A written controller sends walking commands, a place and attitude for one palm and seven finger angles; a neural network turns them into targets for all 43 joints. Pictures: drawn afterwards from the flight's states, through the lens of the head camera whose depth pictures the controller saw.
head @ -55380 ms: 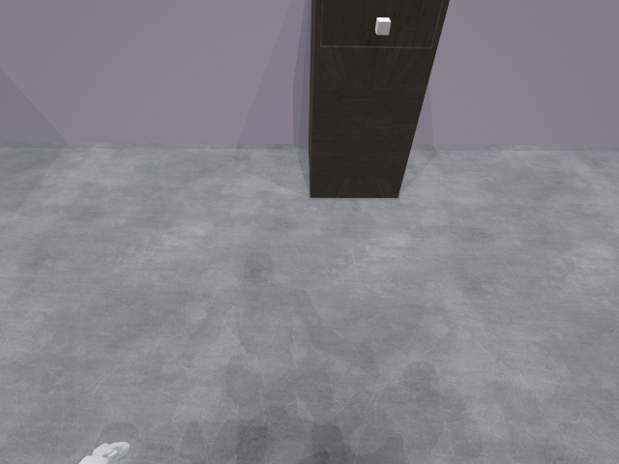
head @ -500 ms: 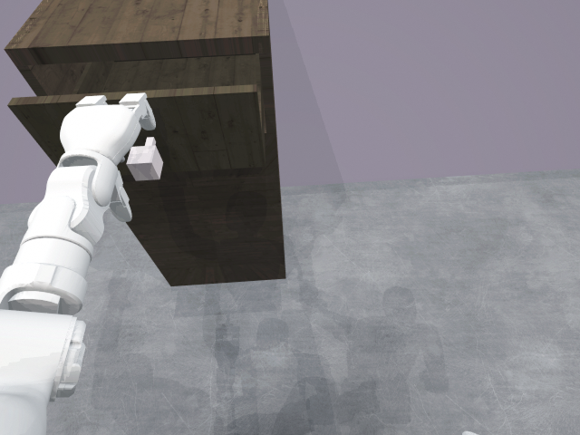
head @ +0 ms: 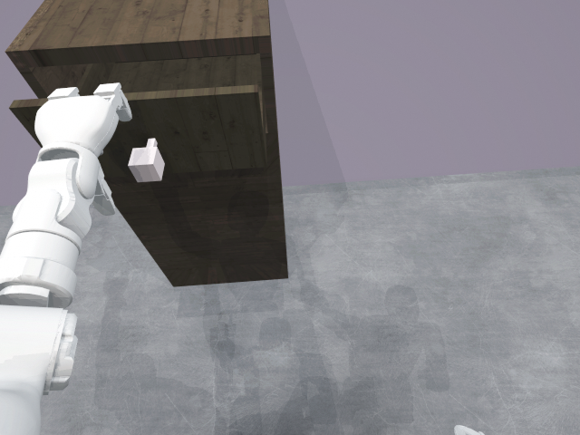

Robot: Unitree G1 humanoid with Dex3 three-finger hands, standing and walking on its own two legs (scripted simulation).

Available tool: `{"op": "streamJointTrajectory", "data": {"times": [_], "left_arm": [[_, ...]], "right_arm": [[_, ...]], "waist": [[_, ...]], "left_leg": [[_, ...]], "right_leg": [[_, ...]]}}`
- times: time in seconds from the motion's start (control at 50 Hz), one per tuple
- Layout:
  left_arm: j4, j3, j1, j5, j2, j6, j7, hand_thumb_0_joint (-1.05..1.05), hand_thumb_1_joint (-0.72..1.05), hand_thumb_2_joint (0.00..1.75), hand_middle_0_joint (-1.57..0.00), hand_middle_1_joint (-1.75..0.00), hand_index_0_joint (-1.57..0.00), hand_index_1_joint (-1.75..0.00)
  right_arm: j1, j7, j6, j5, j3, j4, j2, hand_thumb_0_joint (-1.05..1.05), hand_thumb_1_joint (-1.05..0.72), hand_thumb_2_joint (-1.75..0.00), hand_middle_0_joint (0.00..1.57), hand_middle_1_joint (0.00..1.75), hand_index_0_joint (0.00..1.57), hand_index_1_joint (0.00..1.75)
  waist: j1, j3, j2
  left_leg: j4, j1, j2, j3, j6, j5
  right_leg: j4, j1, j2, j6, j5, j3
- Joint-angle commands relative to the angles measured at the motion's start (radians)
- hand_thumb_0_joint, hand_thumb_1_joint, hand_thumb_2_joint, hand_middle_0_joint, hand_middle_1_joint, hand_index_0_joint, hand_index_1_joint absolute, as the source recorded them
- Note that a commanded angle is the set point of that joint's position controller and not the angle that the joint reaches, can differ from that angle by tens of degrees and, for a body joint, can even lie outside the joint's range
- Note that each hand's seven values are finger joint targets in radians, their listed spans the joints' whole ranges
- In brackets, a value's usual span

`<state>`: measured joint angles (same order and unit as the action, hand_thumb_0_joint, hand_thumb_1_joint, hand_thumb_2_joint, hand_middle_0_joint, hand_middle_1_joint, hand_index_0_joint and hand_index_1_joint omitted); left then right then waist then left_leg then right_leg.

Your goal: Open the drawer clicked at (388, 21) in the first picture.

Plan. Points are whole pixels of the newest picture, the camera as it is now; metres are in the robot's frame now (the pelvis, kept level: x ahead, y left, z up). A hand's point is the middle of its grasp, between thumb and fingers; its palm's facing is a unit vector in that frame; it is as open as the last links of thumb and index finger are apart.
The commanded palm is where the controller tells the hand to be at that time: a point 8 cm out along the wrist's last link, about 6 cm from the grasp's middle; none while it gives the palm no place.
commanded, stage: re-aim the fingers above the handle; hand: left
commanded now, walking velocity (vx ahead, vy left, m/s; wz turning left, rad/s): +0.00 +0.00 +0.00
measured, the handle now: (149, 156) +0.54 +0.25 +0.05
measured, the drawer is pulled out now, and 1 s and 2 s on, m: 0.11 0.11 0.10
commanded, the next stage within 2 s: lower the fingers behind the handle in 0.88 s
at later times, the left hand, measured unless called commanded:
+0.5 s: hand (92, 143) +0.48 +0.28 +0.13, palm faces +0.01 +0.06 -1.00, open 13.9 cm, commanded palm +0.45 +0.26 +0.18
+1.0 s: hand (73, 152) +0.47 +0.31 +0.13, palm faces -0.04 +0.07 -1.00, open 13.9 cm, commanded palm +0.45 +0.26 +0.18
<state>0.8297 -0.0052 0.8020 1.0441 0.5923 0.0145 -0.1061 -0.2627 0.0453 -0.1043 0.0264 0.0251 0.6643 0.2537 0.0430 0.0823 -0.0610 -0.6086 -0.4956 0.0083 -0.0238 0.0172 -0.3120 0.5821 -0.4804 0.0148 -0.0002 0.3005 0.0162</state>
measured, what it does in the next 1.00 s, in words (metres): stands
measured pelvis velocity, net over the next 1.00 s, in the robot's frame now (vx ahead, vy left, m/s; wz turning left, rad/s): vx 0.00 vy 0.00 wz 0.00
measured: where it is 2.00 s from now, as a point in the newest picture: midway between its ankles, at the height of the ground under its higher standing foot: outside the picture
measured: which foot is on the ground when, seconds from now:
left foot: down 0.00-1.00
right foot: down 0.00-1.00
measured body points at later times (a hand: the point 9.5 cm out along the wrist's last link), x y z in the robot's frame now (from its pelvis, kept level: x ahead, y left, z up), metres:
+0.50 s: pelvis +0.01 +0.00 +0.00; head +0.07 -0.03 +0.45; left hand +0.48 +0.28 +0.19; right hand +0.07 -0.26 -0.14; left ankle -0.02 +0.11 -0.73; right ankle -0.02 -0.12 -0.73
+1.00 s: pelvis +0.00 +0.00 +0.00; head +0.07 -0.02 +0.45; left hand +0.46 +0.30 +0.19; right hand +0.09 -0.25 -0.14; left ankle -0.01 +0.11 -0.73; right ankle -0.02 -0.12 -0.73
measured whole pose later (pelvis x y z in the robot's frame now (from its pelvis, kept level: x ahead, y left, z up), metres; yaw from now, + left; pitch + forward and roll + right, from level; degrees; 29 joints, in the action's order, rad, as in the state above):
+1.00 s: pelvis +0.00 +0.00 +0.00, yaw +0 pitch +13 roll -1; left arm 0.95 0.07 0.88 1.02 0.63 -0.15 -0.05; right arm -0.25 0.03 -0.13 0.04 0.01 0.67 0.26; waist 0.04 0.11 -0.08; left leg -0.60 -0.52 0.01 -0.02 0.02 -0.31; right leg 0.57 -0.50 0.01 0.01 0.30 0.01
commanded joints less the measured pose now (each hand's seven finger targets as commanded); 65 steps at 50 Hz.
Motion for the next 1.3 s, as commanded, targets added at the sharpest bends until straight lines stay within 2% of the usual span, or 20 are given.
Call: {"op": "streamJointTrajectory", "data": {"times": [0.0, 0.08, 0.14, 0.22, 0.3, 0.34, 0.4, 0.46, 0.52, 0.6, 0.68, 0.74, 0.84, 0.92, 0.96, 1.0, 1.06, 1.16, 1.22, 1.28], "left_arm": [[-0.19, 0.109, 0.391, -0.04, 0.073, -0.072, 0.037, 0.0, -0.5, 0.3, -0.3, -1.2, -0.3, -1.2], [-0.301, 0.178, 0.51, -0.09, 0.035, -0.022, 0.142, 0.0, -0.5, 0.3, -0.3, -1.2, -0.3, -1.2], [-0.331, 0.139, 0.606, -0.093, 0.076, 0.063, 0.145, 0.0, -0.5, 0.3, -0.3, -1.2, -0.3, -1.2], [-0.301, -0.075, 0.618, -0.064, 0.291, 0.124, 0.038, 0.0, -0.5, 0.3, -0.3, -1.2, -0.3, -1.2], [-0.175, -0.208, 0.543, -0.012, 0.423, 0.044, -0.109, 0.0, -0.5, 0.3, -0.3, -1.2, -0.3, -1.2], [-0.123, -0.16, 0.51, 0.011, 0.399, -0.031, -0.141, 0.0, -0.5, 0.3, -0.3, -1.2, -0.3, -1.2], [0.016, -0.125, 0.381, 0.017, 0.359, -0.123, -0.085, 0.0, -0.5, 0.3, -0.3, -1.2, -0.3, -1.2], [-0.014, 0.007, 0.315, -0.02, 0.242, -0.159, 0.053, 0.0, -0.5, 0.3, -0.3, -1.2, -0.3, -1.2], [-0.246, 0.176, 0.404, -0.096, 0.059, -0.075, 0.191, 0.0, -0.5, 0.3, -0.3, -1.2, -0.3, -1.2], [-0.509, 0.131, 0.521, -0.139, 0.113, 0.098, 0.219, 0.0, -0.5, 0.3, -0.3, -1.2, -0.3, -1.2], [-0.449, -0.069, 0.543, -0.129, 0.264, 0.2, 0.101, 0.0, -0.5, 0.3, -0.3, -1.2, -0.3, -1.2], [-0.318, -0.206, 0.536, -0.07, 0.388, 0.149, -0.052, 0.0, -0.5, 0.3, -0.3, -1.2, -0.3, -1.2], [-0.074, -0.116, 0.489, 0.011, 0.352, -0.078, -0.147, 0.0, -0.5, 0.3, -0.3, -1.2, -0.3, -1.2], [0.019, 0.023, 0.369, -0.004, 0.222, -0.184, 0.015, 0.0, -0.5, 0.3, -0.3, -1.2, -0.3, -1.2], [-0.125, 0.167, 0.399, -0.057, 0.066, -0.168, 0.13, 0.0, -0.5, 0.3, -0.3, -1.2, -0.3, -1.2], [-0.219, 0.223, 0.436, -0.099, 0.003, -0.09, 0.221, 0.0, -0.5, 0.3, -0.3, -1.2, -0.3, -1.2], [-0.24, 0.116, 0.521, -0.099, 0.133, 0.048, 0.247, 0.0, -0.5, 0.3, -0.3, -1.2, -0.3, -1.2], [-0.366, -0.128, 0.556, -0.086, 0.329, 0.25, 0.102, 0.0, -0.5, 0.3, -0.3, -1.2, -0.3, -1.2], [-0.223, -0.172, 0.419, -0.048, 0.315, 0.195, -0.028, 0.0, -0.5, 0.3, -0.3, -1.2, -0.3, -1.2], [-0.107, -0.104, 0.371, -0.015, 0.241, 0.07, -0.11, 0.0, -0.5, 0.3, -0.3, -1.2, -0.3, -1.2]], "right_arm": [[-0.057, 0.006, 0.025, 0.016, 0.063, -0.101, 0.162, 0.0, -0.9, -0.9, 0.2, 0.3, 0.2, 0.3], [-0.053, 0.027, 0.024, 0.014, 0.064, -0.086, 0.167, 0.0, -0.9, -0.9, 0.2, 0.3, 0.2, 0.3], [-0.067, 0.041, 0.032, 0.008, 0.058, -0.059, 0.156, 0.0, -0.9, -0.9, 0.2, 0.3, 0.2, 0.3], [-0.084, 0.035, 0.035, -0.004, 0.046, -0.053, 0.143, 0.0, -0.9, -0.9, 0.2, 0.3, 0.2, 0.3], [-0.053, 0.021, 0.036, -0.007, 0.029, -0.058, 0.13, 0.0, -0.9, -0.9, 0.2, 0.3, 0.2, 0.3], [-0.031, 0.017, 0.036, -0.002, 0.023, -0.066, 0.13, 0.0, -0.9, -0.9, 0.2, 0.3, 0.2, 0.3], [-0.041, 0.011, 0.021, 0.001, 0.032, -0.067, 0.153, 0.0, -0.9, -0.9, 0.2, 0.3, 0.2, 0.3], [-0.056, 0.017, 0.004, 0.019, 0.044, -0.101, 0.188, 0.0, -0.9, -0.9, 0.2, 0.3, 0.2, 0.3], [-0.045, 0.036, 0.005, 0.024, 0.061, -0.114, 0.186, 0.0, -0.9, -0.9, 0.2, 0.3, 0.2, 0.3], [-0.057, 0.058, 0.031, 0.009, 0.06, -0.087, 0.164, 0.0, -0.9, -0.9, 0.2, 0.3, 0.2, 0.3], [-0.089, 0.046, 0.037, -0.001, 0.059, -0.048, 0.143, 0.0, -0.9, -0.9, 0.2, 0.3, 0.2, 0.3], [-0.076, 0.022, 0.036, -0.004, 0.044, -0.038, 0.127, 0.0, -0.9, -0.9, 0.2, 0.3, 0.2, 0.3], [-0.022, 0.002, 0.026, -0.002, 0.028, -0.042, 0.142, 0.0, -0.9, -0.9, 0.2, 0.3, 0.2, 0.3], [-0.051, 0.002, -0.003, 0.012, 0.043, -0.083, 0.182, 0.0, -0.9, -0.9, 0.2, 0.3, 0.2, 0.3], [-0.041, 0.01, -0.009, 0.02, 0.056, -0.111, 0.188, 0.0, -0.9, -0.9, 0.2, 0.3, 0.2, 0.3], [-0.031, 0.03, -0.006, 0.017, 0.056, -0.111, 0.185, 0.0, -0.9, -0.9, 0.2, 0.3, 0.2, 0.3], [-0.049, 0.059, 0.008, 0.013, 0.041, -0.076, 0.175, 0.0, -0.9, -0.9, 0.2, 0.3, 0.2, 0.3], [-0.103, 0.053, 0.03, -0.011, 0.056, -0.064, 0.141, 0.0, -0.9, -0.9, 0.2, 0.3, 0.2, 0.3], [-0.111, 0.013, 0.032, -0.017, 0.06, -0.053, 0.135, 0.0, -0.9, -0.9, 0.2, 0.3, 0.2, 0.3], [-0.108, -0.017, 0.03, -0.017, 0.062, -0.055, 0.147, 0.0, -0.9, -0.9, 0.2, 0.3, 0.2, 0.3]], "waist": [[0.051, 0.412, 0.071], [0.083, 0.336, 0.045], [0.084, 0.299, 0.0], [0.015, 0.373, -0.069], [-0.054, 0.426, -0.024], [-0.059, 0.452, -0.027], [-0.052, 0.501, 0.076], [0.009, 0.439, 0.153], [0.08, 0.373, 0.146], [0.08, 0.373, -0.04], [0.025, 0.359, -0.109], [-0.027, 0.372, -0.096], [-0.045, 0.448, -0.026], [0.009, 0.484, 0.099], [0.059, 0.441, 0.124], [0.106, 0.338, 0.145], [0.089, 0.254, 0.085], [0.007, 0.389, -0.12], [-0.022, 0.398, -0.087], [-0.02, 0.394, -0.027]], "left_leg": [[0.022, 0.264, -0.012, -0.005, 0.033, 0.473], [0.029, 0.313, -0.027, 0.022, 0.043, 0.368], [0.02, 0.315, -0.035, 0.036, 0.041, 0.353], [0.011, 0.262, -0.038, 0.04, 0.019, 0.405], [0.018, 0.136, -0.039, 0.01, 0.005, 0.428], [0.023, 0.118, -0.033, -0.019, 0.001, 0.419], [0.037, 0.105, -0.025, -0.038, 0.007, 0.429], [0.043, 0.146, -0.019, -0.043, 0.033, 0.413], [0.038, 0.249, -0.023, -0.018, 0.053, 0.402], [0.011, 0.365, -0.039, 0.022, 0.056, 0.493], [-0.014, 0.343, -0.03, 0.045, 0.016, 0.563], [-0.006, 0.206, -0.04, 0.038, -0.001, 0.513], [0.021, 0.136, -0.028, -0.018, -0.007, 0.43], [0.024, 0.177, -0.015, -0.03, 0.021, 0.439], [0.022, 0.249, -0.014, -0.014, 0.039, 0.439], [0.02, 0.27, -0.023, 0.007, 0.052, 0.397], [0.021, 0.243, -0.04, 0.031, 0.052, 0.305], [-0.04, 0.274, -0.031, 0.049, 0.017, 0.488], [-0.061, 0.189, -0.024, 0.042, 0.0, 0.527], [-0.049, 0.114, -0.019, 0.01, -0.002, 0.449]], "right_leg": [[-0.05, 0.169, 0.032, -0.019, -0.394, -0.05], [-0.081, 0.087, 0.033, -0.021, -0.291, -0.045], [-0.071, 0.046, 0.032, -0.031, -0.264, -0.045], [-0.026, 0.101, 0.033, -0.046, -0.288, -0.051], [0.005, 0.229, 0.029, -0.045, -0.355, -0.051], [0.006, 0.269, 0.022, -0.037, -0.397, -0.043], [-0.007, 0.346, 0.018, -0.023, -0.464, -0.038], [-0.046, 0.308, 0.018, -0.004, -0.5, -0.039], [-0.091, 0.215, 0.021, 0.003, -0.46, -0.033], [-0.077, 0.136, 0.029, -0.021, -0.408, -0.027], [-0.028, 0.071, 0.04, -0.04, -0.354, -0.055], [0.01, 0.13, 0.037, -0.049, -0.354, -0.066], [0.01, 0.225, 0.026, -0.037, -0.372, -0.059], [-0.025, 0.263, 0.022, -0.015, -0.446, -0.05], [-0.057, 0.2, 0.026, -0.006, -0.431, -0.051], [-0.086, 0.138, 0.025, -0.004, -0.384, -0.048], [-0.075, 0.08, 0.025, -0.018, -0.286, -0.041], [0.013, 0.04, 0.036, -0.048, -0.306, -0.05], [0.052, 0.04, 0.039, -0.047, -0.32, -0.065], [0.057, 0.058, 0.04, -0.041, -0.32, -0.073]]}}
